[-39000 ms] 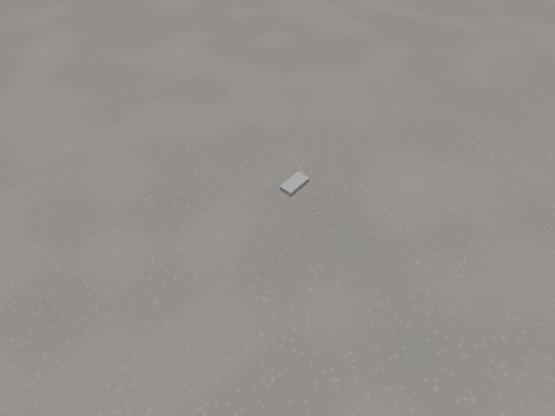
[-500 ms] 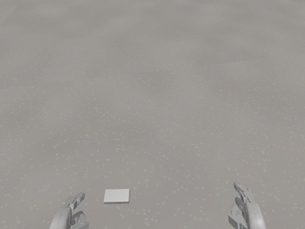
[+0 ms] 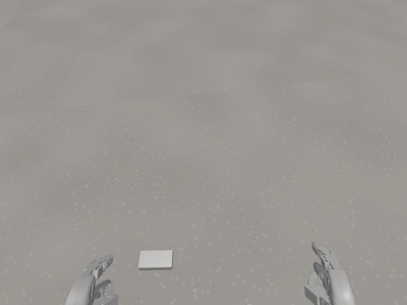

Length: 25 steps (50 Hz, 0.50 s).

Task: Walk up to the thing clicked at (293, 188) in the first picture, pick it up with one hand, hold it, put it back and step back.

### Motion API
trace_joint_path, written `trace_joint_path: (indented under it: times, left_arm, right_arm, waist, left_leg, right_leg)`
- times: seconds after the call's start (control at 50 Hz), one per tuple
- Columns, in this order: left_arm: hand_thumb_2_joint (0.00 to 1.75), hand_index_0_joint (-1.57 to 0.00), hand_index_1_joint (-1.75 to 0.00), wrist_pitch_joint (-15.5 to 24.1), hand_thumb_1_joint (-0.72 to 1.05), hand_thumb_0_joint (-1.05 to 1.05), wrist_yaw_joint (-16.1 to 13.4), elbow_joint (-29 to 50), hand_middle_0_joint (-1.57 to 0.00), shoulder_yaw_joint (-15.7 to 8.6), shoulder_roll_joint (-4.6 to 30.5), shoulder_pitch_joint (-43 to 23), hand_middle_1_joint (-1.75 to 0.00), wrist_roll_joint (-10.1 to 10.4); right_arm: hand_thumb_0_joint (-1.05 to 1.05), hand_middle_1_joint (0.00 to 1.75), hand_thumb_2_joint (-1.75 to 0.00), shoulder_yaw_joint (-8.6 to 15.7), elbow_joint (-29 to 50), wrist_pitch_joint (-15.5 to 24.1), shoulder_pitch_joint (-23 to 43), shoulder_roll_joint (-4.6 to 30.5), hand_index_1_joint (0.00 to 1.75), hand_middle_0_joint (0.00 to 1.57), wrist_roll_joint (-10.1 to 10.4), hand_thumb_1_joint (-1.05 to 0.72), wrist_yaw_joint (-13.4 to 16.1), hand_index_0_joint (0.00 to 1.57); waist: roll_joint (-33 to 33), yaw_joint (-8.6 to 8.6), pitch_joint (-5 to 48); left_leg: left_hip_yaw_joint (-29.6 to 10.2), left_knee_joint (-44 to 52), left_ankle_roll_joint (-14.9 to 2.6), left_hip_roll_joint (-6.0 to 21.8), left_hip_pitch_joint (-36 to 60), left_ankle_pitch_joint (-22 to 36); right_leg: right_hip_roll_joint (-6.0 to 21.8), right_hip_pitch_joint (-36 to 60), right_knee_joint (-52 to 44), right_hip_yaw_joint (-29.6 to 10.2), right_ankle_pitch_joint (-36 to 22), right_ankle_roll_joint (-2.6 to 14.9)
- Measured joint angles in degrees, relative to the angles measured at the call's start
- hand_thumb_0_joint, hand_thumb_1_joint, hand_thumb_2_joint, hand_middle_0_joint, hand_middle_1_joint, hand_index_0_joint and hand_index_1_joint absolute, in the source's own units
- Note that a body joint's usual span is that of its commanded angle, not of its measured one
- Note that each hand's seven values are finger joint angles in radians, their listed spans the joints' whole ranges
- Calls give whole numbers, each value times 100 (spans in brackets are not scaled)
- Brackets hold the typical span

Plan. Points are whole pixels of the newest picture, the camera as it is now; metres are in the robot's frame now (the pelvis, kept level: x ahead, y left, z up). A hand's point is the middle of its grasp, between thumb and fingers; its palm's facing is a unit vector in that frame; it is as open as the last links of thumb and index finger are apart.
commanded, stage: home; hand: left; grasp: from above
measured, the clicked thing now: (156, 259) +0.44 +0.22 -0.70
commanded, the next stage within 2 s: stand in 0.18 s
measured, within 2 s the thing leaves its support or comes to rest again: neither
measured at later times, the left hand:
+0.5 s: hand out of the picture +0.14 +0.22 -0.09, palm faces +0.01 -0.95 -0.32, open 7.4 cm
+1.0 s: hand out of the picture +0.04 +0.24 -0.10, palm faces +0.04 -0.95 -0.32, open 7.4 cm
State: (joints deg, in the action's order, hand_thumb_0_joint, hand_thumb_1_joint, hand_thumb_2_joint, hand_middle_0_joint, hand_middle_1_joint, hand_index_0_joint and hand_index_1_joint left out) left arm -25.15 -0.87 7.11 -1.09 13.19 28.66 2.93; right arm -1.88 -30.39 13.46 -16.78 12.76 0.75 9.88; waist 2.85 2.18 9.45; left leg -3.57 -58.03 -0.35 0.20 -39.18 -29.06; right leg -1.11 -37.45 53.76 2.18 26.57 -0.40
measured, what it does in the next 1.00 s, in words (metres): rises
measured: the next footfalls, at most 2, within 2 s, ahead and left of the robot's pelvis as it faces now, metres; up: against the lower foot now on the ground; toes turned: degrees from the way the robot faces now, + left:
none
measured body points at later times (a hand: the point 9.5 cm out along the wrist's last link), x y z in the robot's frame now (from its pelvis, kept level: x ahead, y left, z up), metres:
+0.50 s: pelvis -0.01 +0.00 +0.03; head +0.02 +0.01 +0.48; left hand +0.14 +0.27 -0.07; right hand +0.13 -0.27 -0.08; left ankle +0.00 +0.11 -0.68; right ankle +0.00 -0.13 -0.68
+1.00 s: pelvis -0.01 +0.01 +0.06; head -0.01 +0.01 +0.51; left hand +0.04 +0.29 -0.08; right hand +0.07 -0.27 -0.08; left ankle +0.00 +0.11 -0.68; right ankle +0.00 -0.13 -0.68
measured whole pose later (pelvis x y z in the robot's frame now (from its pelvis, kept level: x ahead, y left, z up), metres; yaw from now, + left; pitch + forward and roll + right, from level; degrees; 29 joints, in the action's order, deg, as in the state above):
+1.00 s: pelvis -0.01 +0.01 +0.06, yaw +1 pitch -4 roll +0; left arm -0.4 -1.8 -62.7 -1.6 15.7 10.5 -1.8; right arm 2.1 -62.3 0.4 -8.9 16.1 -1.6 1.1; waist 0.6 -1.2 -3.4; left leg -2.0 -23.4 -1.5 -2.4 -7.0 -12.6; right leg 2.0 -7.1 23.2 0.5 12.3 -1.6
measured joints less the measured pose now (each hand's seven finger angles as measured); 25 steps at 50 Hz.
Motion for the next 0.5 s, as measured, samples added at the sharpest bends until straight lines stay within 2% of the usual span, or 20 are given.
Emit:
trace_joint_path:
  times: [0.28, 0.3, 0.34, 0.38, 0.44, 0.5]
  left_arm:
    - [90, -21, -30, 16, 90, 1, -5, 2, -20, 0, -12, 9, -30, 6]
    - [90, -21, -30, 300, 90, 1, -28, -290, -20, 60, 14, -158, -30, -127]
    - [90, -21, -30, 1047, 90, 1, -65, -1412, -20, 150, 94, -764, -30, -396]
    - [90, -21, -30, 1499, 90, 1, -67, -2398, -20, 128, 146, -1227, -30, -536]
    - [90, -21, -30, 1870, 90, 1, -52, -3366, -20, 52, 231, -1553, -30, -584]
    - [90, -21, -30, 2068, 90, 1, -69, -4083, -20, -43, 273, -1645, -30, -563]
  right_arm:
    - [1, 30, -89, 12, 11, -47, 2, 4, 30, 20, 0, -90, -12, 20]
    - [1, 30, -89, 70, -107, -75, 81, 2, 30, 20, -156, -90, -64, 20]
    - [1, 30, -89, 109, -622, -380, 359, 82, 30, 20, -439, -90, -304, 20]
    - [1, 30, -89, 91, -1057, -714, 571, 192, 30, 20, -567, -90, -549, 20]
    - [1, 30, -89, 196, -1416, -926, 676, 282, 30, 20, -483, -90, -787, 21]
    - [1, 30, -89, 328, -1663, -1010, 667, 345, 30, 20, -412, -90, -879, 21]
  waist:
    - [7, 10, 31]
    - [-25, -29, -142]
    - [-179, -187, -502]
    - [-288, -278, -699]
    - [-361, -336, -931]
    - [-354, -343, -1036]
  left_leg:
    - [-12, -15, 6, 3, 9, -36]
    - [5, 30, -3, -10, 160, -19]
    - [99, 293, -33, -82, 572, 108]
    - [158, 593, -44, -139, 870, 261]
    - [222, 1002, -68, -190, 1260, 459]
    - [253, 1333, -83, -206, 1558, 609]
  right_leg:
    - [-3, 11, 16, 12, 41, 7]
    - [11, 149, -3, -4, 37, 6]
    - [88, 483, -118, -95, -16, 15]
    - [150, 724, -303, -155, -114, 11]
    - [205, 1054, -604, -222, -266, -19]
    - [226, 1330, -903, -255, -408, -46]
